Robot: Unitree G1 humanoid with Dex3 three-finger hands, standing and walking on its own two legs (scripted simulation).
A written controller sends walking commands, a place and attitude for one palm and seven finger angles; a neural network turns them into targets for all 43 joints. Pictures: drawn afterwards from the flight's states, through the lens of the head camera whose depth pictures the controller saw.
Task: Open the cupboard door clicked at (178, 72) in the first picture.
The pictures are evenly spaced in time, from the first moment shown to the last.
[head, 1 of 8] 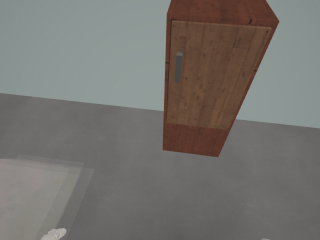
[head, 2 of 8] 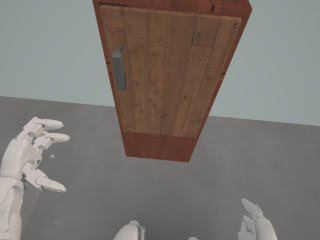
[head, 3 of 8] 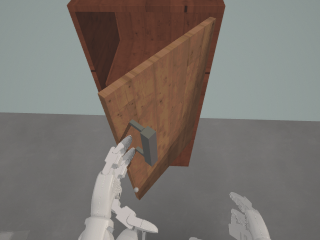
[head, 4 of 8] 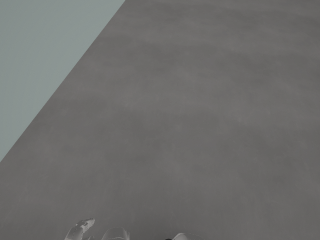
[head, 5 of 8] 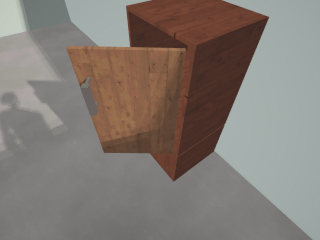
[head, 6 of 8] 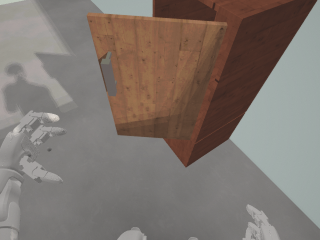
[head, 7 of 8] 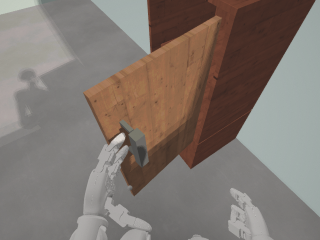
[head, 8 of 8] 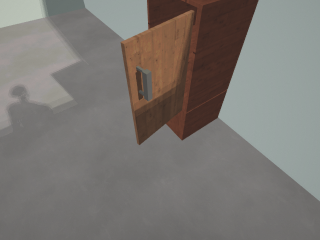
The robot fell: no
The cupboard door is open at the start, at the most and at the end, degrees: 0 101 100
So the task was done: yes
